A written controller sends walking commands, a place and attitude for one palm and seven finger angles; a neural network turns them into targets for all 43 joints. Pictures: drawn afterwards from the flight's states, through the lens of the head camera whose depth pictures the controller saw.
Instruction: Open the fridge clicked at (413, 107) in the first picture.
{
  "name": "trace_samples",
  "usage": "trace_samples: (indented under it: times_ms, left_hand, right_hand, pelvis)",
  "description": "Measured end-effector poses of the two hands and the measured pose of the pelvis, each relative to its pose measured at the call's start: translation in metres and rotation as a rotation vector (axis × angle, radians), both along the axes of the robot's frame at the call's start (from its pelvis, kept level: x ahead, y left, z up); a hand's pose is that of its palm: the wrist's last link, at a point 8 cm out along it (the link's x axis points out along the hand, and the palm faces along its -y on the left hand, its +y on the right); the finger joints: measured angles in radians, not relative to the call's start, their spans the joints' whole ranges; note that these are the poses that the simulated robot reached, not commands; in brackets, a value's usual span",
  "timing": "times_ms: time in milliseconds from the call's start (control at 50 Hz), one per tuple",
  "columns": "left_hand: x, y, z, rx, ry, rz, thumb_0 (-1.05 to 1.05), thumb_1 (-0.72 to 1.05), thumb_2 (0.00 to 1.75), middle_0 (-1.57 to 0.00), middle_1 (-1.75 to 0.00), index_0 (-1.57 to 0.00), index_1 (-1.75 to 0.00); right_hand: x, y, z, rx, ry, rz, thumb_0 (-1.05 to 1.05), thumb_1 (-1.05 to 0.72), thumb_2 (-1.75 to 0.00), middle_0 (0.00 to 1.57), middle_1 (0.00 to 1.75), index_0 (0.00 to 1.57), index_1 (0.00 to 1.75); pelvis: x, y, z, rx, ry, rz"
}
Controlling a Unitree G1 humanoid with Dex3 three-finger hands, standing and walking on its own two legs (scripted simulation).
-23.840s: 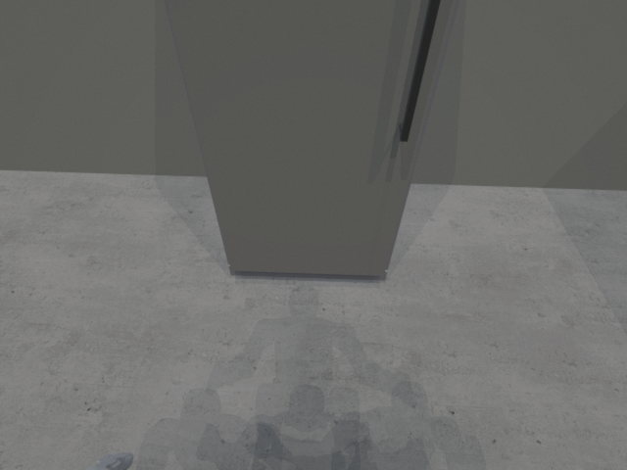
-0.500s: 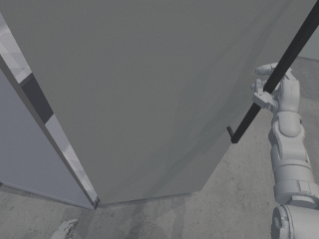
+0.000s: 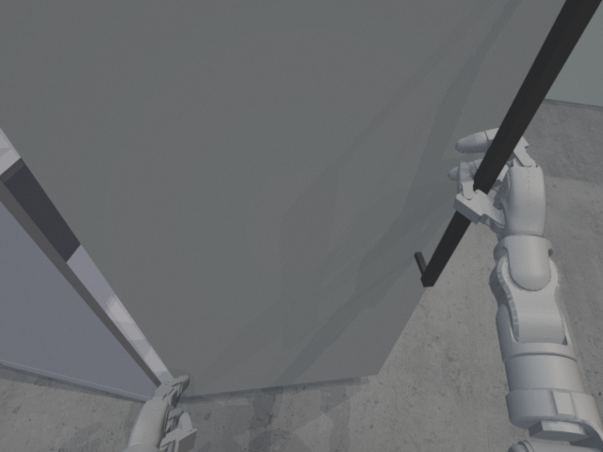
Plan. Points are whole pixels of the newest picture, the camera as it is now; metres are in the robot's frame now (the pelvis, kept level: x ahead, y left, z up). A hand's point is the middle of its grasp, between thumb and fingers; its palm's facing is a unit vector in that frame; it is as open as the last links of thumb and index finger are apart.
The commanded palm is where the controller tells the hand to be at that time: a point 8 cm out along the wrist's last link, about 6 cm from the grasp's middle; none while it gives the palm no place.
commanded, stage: loosen the grip on the handle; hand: right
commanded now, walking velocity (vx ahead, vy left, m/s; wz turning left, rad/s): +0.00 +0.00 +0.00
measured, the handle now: (480, 160) +0.41 -0.20 +0.20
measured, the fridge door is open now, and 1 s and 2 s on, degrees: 71 70 70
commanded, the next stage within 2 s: slip the hand off the handle in 0.56 s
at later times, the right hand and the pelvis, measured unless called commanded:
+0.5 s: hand (463, 199) +0.38 -0.18 +0.17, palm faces +0.20 +0.96 -0.17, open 13.9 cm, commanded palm +0.34 -0.23 +0.17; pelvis +0.00 +0.03 +0.00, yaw -1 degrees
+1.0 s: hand (508, 204) +0.37 -0.23 +0.17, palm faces +0.25 +0.95 -0.18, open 14.7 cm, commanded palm +0.34 -0.28 +0.16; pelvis +0.03 +0.02 -0.01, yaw -2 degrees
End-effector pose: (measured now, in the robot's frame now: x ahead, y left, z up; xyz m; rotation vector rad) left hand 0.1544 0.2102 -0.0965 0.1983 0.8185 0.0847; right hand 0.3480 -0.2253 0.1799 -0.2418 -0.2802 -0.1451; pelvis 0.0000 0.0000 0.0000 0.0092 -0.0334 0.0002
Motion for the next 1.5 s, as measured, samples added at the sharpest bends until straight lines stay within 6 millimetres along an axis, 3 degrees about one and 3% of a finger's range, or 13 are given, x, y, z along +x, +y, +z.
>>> trace_samples:
  times_ms: [40, 80, 180, 360, 500, 680, 980, 1320, 1500]
  left_hand:
    - [0.004, 0.001, 0.008, -0.006, -0.039, -0.016, 0.01, 0.90, 0.90, -0.20, -0.30, -0.21, -0.30]
    - [0.007, 0.005, 0.018, -0.007, -0.092, -0.023, 0.01, 0.90, 0.90, -0.20, -0.30, -0.21, -0.30]
    - [0.005, 0.025, 0.028, 0.008, -0.188, -0.015, 0.01, 0.90, 0.90, -0.20, -0.30, -0.21, -0.30]
    - [-0.023, 0.061, 0.012, 0.076, -0.075, 0.016, 0.01, 0.90, 0.90, -0.20, -0.29, -0.21, -0.30]
    - [-0.033, 0.070, 0.000, 0.079, 0.010, 0.048, 0.01, 0.90, 0.90, -0.20, -0.29, -0.21, -0.30]
    - [-0.012, 0.061, -0.003, 0.045, -0.005, 0.032, 0.01, 0.90, 0.90, -0.20, -0.29, -0.21, -0.30]
    - [0.021, 0.048, 0.003, 0.054, -0.039, 0.001, 0.01, 0.90, 0.90, -0.20, -0.29, -0.21, -0.30]
    - [0.000, 0.040, -0.004, 0.079, 0.036, 0.036, 0.01, 0.90, 0.90, -0.20, -0.30, -0.21, -0.30]
    - [0.000, 0.034, -0.003, 0.059, 0.016, 0.044, 0.01, 0.90, 0.90, -0.20, -0.30, -0.21, -0.30]
  right_hand:
    - [0.008, -0.005, 0.003, -0.017, 0.026, 0.026, -0.06, -0.65, -0.81, 0.50, 1.42, 0.41, 1.40]
    - [0.010, -0.008, 0.004, 0.075, 0.041, 0.028, -0.05, -0.59, -0.79, 0.51, 1.43, 0.42, 1.40]
    - [0.000, -0.007, 0.005, 0.111, -0.003, -0.037, -0.02, -0.37, -0.66, 0.50, 1.42, 0.40, 1.37]
    - [-0.007, 0.002, -0.005, 0.023, -0.052, -0.022, 0.00, 0.27, -0.34, 0.43, 1.36, 0.32, 1.32]
    - [-0.003, -0.001, -0.009, 0.032, -0.052, -0.015, 0.00, 0.49, -0.23, 0.43, 1.31, 0.31, 1.25]
    - [-0.003, -0.013, -0.011, 0.048, -0.039, -0.055, -0.01, 0.55, -0.20, 0.35, 1.21, 0.27, 1.17]
    - [-0.007, -0.053, -0.011, 0.034, -0.040, -0.069, -0.01, 0.56, -0.20, 0.27, 1.15, 0.25, 1.15]
    - [0.005, -0.090, -0.014, 0.037, -0.014, -0.061, -0.01, 0.56, -0.20, 0.26, 1.15, 0.25, 1.15]
    - [-0.025, -0.085, -0.021, 0.031, -0.017, -0.049, -0.01, 0.55, -0.20, 0.26, 1.15, 0.25, 1.15]
  pelvis:
    - [-0.003, 0.003, 0.001, -0.014, 0.016, -0.017]
    - [-0.004, 0.005, 0.001, -0.019, 0.024, -0.026]
    - [-0.005, 0.008, -0.002, -0.021, 0.021, -0.023]
    - [-0.003, 0.021, -0.006, -0.019, 0.033, -0.029]
    - [0.005, 0.027, -0.004, -0.017, 0.051, -0.025]
    - [0.014, 0.028, -0.004, -0.018, 0.074, -0.026]
    - [0.025, 0.019, -0.007, -0.009, 0.091, -0.038]
    - [0.029, 0.005, -0.010, 0.004, 0.118, -0.034]
    - [0.033, 0.000, -0.009, 0.003, 0.105, -0.021]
